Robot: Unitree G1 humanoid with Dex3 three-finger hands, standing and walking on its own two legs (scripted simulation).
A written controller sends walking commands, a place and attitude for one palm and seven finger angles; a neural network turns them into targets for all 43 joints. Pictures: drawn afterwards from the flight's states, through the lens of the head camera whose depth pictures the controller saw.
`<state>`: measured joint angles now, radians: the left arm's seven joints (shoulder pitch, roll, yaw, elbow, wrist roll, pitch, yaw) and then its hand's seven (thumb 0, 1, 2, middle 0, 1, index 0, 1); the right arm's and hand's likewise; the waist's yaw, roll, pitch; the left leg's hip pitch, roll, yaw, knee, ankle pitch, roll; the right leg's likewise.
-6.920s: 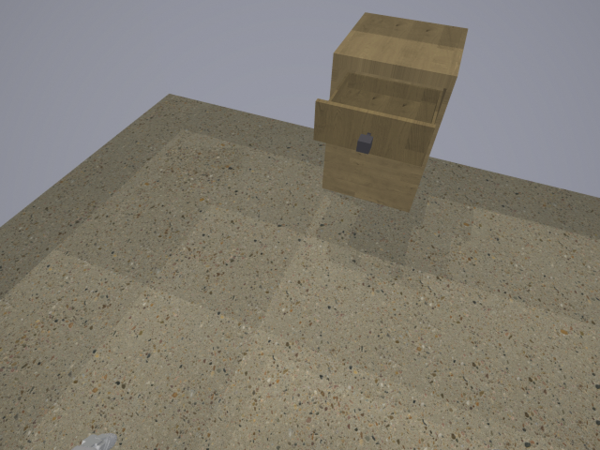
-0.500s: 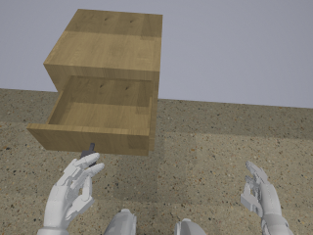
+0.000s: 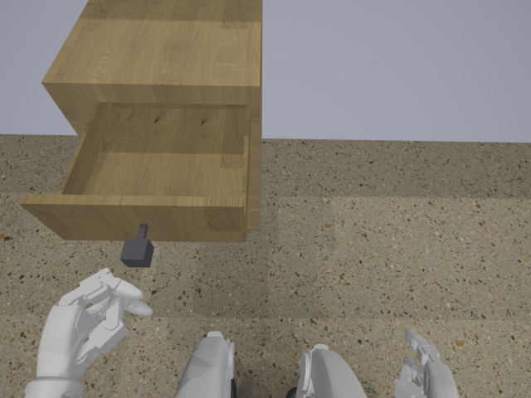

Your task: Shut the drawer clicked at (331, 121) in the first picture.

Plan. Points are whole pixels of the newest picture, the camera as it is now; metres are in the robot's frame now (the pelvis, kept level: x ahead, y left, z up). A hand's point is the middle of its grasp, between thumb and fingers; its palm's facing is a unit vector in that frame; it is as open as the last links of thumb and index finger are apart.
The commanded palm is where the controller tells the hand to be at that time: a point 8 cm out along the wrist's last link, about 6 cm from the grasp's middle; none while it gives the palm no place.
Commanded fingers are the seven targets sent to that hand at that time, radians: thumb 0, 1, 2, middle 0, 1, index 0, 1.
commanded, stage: raise the hand and make a fist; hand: left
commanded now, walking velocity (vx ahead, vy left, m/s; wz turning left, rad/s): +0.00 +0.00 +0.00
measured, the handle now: (140, 243) +0.38 +0.26 -0.10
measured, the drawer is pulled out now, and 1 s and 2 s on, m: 0.25 0.25 0.25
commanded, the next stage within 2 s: bring the fist close to the handle in 1.02 s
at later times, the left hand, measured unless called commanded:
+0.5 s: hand (122, 348) +0.19 +0.20 +0.00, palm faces +0.03 -1.00 -0.03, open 3.2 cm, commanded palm +0.16 +0.25 +0.00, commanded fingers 0.00 0.90 0.90 -1.40 -1.60 -1.40 -1.60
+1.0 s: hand (120, 349) +0.19 +0.20 +0.00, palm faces +0.03 -1.00 -0.05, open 3.2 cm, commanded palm +0.16 +0.26 +0.00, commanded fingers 0.00 0.90 0.90 -1.40 -1.60 -1.40 -1.60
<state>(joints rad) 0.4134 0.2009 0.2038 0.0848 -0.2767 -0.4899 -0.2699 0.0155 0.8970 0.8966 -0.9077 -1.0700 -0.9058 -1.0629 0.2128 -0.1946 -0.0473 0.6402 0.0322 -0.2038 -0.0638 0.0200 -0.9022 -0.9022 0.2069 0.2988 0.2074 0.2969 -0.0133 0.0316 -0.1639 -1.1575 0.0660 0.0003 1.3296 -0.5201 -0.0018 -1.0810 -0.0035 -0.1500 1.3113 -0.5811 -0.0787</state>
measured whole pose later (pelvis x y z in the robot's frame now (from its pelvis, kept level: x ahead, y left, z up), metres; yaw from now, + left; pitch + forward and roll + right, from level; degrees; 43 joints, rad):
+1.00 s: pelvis +0.00 +0.02 -0.03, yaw +0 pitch +24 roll -4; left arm 0.57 0.20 0.12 -0.10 -0.23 -0.53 -0.21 0.01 0.90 0.90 -1.40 -1.60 -1.40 -1.60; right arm 0.15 -0.20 -0.04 0.51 0.02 -0.13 -0.04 0.02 -0.90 -0.90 0.21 0.30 0.21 0.30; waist 0.01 0.02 -0.21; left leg -1.33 0.05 -0.01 1.48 -0.58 0.03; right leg -1.23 -0.02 -0.16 1.44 -0.63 -0.05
